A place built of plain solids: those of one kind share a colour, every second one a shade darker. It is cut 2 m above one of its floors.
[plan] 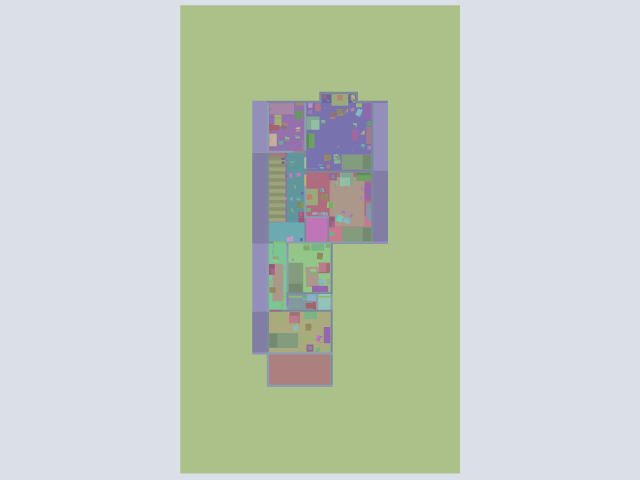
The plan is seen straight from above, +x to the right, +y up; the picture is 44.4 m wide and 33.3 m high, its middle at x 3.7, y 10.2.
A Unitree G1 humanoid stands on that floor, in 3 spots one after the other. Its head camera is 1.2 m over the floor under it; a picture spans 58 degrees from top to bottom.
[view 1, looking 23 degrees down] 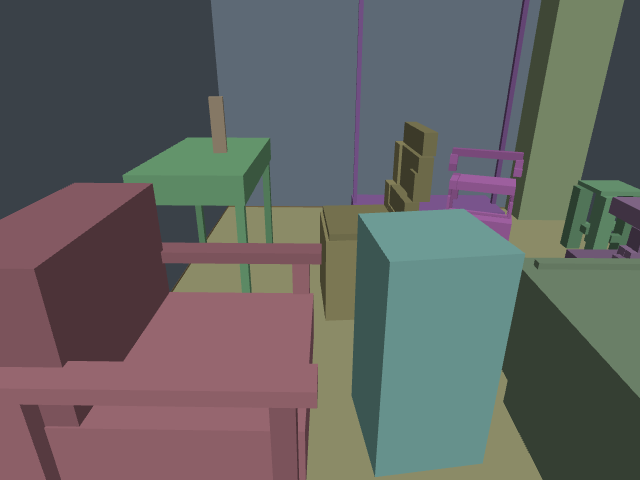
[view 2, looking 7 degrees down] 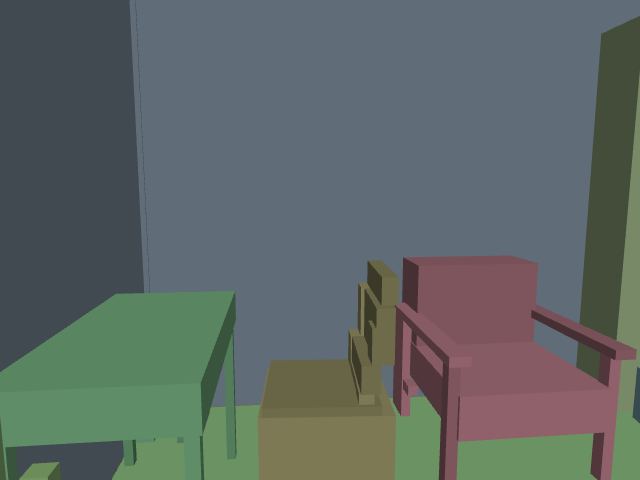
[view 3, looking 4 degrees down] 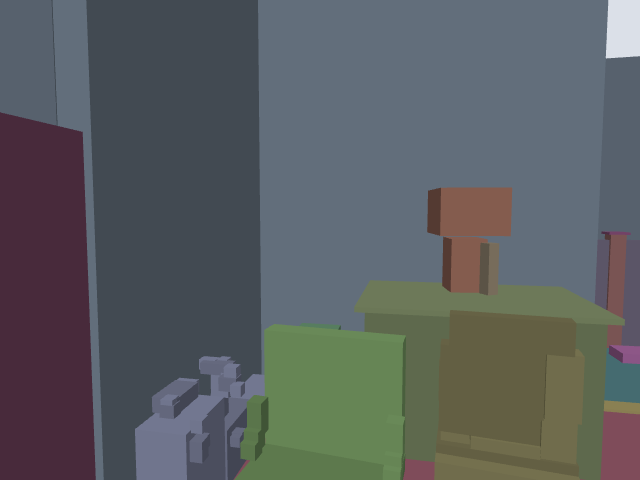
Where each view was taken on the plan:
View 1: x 0.88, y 4.38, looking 1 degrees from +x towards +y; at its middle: upper_floor_end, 3.07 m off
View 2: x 2.12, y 9.28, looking -6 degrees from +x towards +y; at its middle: wall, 2.33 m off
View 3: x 5.58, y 12.88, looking -168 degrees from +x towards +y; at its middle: wall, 2.91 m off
